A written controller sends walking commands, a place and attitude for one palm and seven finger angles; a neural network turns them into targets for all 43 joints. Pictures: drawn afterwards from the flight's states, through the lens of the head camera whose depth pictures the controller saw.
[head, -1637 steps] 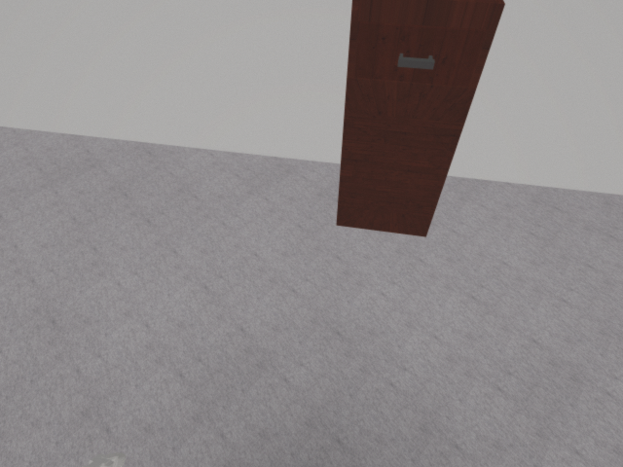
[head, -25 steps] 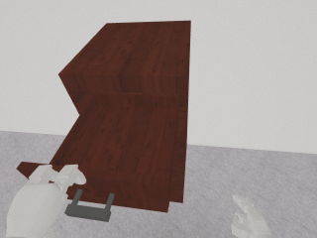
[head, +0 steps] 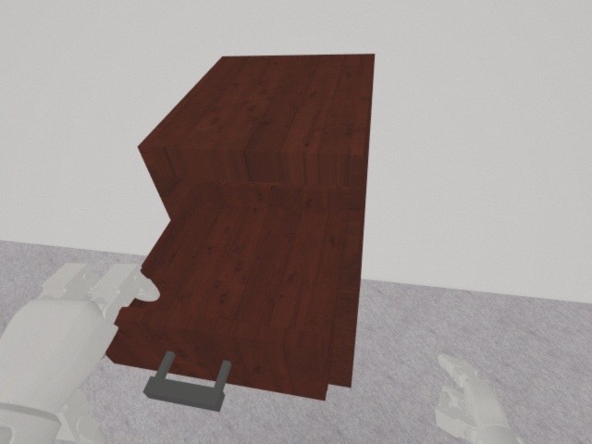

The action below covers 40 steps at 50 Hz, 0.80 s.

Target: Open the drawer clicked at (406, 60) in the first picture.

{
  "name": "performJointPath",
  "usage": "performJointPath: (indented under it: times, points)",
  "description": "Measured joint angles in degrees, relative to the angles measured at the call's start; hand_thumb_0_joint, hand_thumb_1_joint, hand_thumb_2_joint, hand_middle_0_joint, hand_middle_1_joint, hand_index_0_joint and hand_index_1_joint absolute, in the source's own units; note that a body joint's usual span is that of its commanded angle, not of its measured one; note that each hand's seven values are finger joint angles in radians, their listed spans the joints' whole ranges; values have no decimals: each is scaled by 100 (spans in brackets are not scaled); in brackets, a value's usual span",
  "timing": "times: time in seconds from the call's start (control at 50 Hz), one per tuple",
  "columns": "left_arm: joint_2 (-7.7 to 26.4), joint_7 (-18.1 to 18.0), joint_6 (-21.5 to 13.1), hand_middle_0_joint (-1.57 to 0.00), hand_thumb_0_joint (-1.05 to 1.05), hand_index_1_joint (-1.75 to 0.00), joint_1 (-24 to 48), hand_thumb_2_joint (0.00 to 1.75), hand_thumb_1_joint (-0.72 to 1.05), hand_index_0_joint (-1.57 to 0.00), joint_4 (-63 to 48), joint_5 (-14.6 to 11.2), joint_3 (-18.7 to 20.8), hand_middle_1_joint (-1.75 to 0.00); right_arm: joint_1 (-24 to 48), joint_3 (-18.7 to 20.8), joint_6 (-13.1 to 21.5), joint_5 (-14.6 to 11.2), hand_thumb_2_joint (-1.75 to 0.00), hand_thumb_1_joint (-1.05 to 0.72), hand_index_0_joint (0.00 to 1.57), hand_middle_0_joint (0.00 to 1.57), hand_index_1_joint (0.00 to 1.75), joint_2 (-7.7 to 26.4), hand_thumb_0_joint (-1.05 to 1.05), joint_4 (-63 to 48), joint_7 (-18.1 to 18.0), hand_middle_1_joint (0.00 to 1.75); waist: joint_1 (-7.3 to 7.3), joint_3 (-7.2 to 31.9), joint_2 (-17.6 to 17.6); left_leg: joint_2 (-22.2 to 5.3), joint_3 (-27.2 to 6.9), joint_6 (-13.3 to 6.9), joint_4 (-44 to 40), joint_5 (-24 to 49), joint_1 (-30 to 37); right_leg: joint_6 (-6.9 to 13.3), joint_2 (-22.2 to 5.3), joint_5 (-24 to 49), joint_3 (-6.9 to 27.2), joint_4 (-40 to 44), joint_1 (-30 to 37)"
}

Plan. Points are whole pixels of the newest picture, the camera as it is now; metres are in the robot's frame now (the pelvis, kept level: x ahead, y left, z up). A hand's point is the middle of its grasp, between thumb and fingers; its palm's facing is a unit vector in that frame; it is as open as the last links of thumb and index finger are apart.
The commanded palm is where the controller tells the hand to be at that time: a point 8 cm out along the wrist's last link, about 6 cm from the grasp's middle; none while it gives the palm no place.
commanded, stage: lift the hand off the handle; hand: left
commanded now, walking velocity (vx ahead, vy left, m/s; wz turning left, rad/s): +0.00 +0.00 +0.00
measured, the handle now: (190, 378) +0.19 +0.19 +0.00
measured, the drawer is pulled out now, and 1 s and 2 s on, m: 0.30 0.30 0.30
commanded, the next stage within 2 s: draw the hand back to the body in 0.04 s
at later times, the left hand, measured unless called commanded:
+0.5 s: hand (94, 352) +0.15 +0.24 +0.14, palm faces +0.07 -0.10 -0.99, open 13.8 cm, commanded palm +0.12 +0.24 +0.20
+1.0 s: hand (123, 312) +0.18 +0.21 +0.18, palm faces +0.36 -0.85 -0.39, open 13.1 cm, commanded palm +0.13 +0.26 +0.20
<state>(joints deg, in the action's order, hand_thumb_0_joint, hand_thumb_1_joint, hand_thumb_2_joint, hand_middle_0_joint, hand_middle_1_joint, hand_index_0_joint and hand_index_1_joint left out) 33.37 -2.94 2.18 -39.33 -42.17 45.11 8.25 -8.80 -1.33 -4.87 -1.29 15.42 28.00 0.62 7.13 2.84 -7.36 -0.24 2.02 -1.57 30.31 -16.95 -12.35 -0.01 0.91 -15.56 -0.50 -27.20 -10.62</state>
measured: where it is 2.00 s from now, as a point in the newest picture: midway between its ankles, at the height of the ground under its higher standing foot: outside the picture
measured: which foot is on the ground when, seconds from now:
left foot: down 0.00-1.00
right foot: down 0.00-1.00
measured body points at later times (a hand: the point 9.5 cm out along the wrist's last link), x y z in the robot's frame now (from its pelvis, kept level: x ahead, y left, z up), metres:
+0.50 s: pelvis +0.00 +0.01 +0.00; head -0.01 -0.03 +0.45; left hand +0.14 +0.24 +0.20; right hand +0.22 -0.19 -0.08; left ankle -0.01 +0.10 -0.74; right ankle -0.01 -0.12 -0.74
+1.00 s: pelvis +0.01 +0.00 +0.00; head +0.00 -0.02 +0.45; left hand +0.16 +0.25 +0.20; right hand +0.20 -0.20 -0.08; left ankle -0.01 +0.10 -0.74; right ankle -0.01 -0.12 -0.74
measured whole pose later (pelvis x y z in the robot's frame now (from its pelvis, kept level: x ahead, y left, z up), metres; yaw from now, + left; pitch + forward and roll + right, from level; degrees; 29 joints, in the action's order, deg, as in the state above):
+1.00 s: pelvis +0.01 +0.00 +0.00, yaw +1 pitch -3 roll -1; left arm 18.1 -6.9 -6.6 -33.9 -36.3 -1.3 12.6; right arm -13.0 -2.3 7.6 -0.4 10.7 34.1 -4.4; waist 3.7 -0.3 -3.0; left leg 0.3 1.0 -1.2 27.0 -16.5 -7.9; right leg 0.4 0.5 -15.8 -1.6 -24.5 -6.1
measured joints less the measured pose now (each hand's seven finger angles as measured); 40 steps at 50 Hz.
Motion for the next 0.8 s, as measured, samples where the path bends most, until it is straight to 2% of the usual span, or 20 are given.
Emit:
performJointPath:
  times: [0.08,0.24,0.32,0.4,0.5,0.58,0.66,0.76,0.8]
  points:
    - [-114,135,104,-32,0,-120,90,30,-50,-32,28,-137,-18,-120,50,-22,4,-31,-90,-90,20,20,30,-34,1,17,33,30,-49,-29,-20,33,7,-21,-91,65,23,-26,-32,52,6,69,15]
    - [-123,190,44,-32,0,-120,78,30,-49,-32,2,-15,-211,-120,-27,-85,2,3,-90,-90,20,20,30,-52,1,-32,37,30,-15,-60,15,38,33,-44,-77,70,-31,-42,-38,81,30,81,-35]
    - [-19,117,-8,-32,0,-120,112,30,-49,-32,54,-11,-74,-120,-36,-81,-23,-3,-90,-90,20,20,30,-71,1,29,35,30,-7,-84,39,36,32,-44,-64,60,-23,-41,-36,77,28,78,-21]
    - [20,146,47,-32,0,-120,217,30,-49,-32,232,-127,87,-120,-13,-71,-37,-25,-90,-90,20,20,30,-72,1,95,21,30,-31,-116,48,45,16,-47,-78,71,-6,-46,-45,80,12,94,3]
    - [-10,241,76,-32,0,-120,234,30,-49,-32,302,-182,70,-120,-22,-65,-4,-25,-90,-90,20,20,30,-31,1,78,-16,30,-58,-109,57,53,13,-56,-85,75,-33,-55,-53,86,8,109,-18]
    - [41,231,-41,-32,0,-120,203,30,-49,-32,237,-145,30,-120,-37,-42,11,-13,-90,-90,20,20,30,-10,1,48,-45,30,-52,-105,80,51,16,-57,-67,60,-60,-55,-51,75,11,96,-44]
    - [157,155,-123,-32,0,-120,200,30,-49,-32,229,-145,158,-120,-19,-6,-10,-6,-90,-90,20,20,30,-18,1,58,-34,30,-51,-105,95,47,16,-51,-46,41,-78,-50,-48,58,11,73,-64]
    - [182,150,-65,-32,0,-120,225,30,-49,-32,337,-260,315,-120,14,14,-31,-25,-90,-90,20,20,30,-29,1,78,-32,30,-62,-104,85,54,10,-50,-56,45,-98,-52,-55,47,4,63,-90]
    - [-250,65,-292,-32,0,-120,252,30,-49,-32,466,-2061,482,-120,61,28,222,-31,-90,-90,20,20,30,-89,1,130,-121,30,-181,-272,59,63,-16,-52,-75,47,15,-42,-62,45,-22,90,37]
